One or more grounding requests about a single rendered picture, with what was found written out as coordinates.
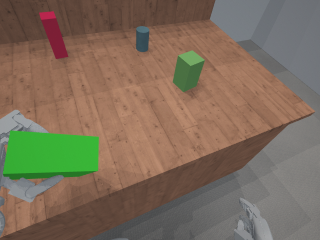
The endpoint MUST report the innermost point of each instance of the robot left hand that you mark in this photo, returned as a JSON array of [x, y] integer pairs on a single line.
[[23, 188]]

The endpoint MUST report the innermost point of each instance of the robot right hand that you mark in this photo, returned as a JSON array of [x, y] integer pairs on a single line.
[[256, 229]]

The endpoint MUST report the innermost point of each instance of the table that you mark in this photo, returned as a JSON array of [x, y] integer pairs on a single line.
[[156, 142]]

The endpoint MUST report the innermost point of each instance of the sponge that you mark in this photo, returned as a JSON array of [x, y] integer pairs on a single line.
[[38, 155]]

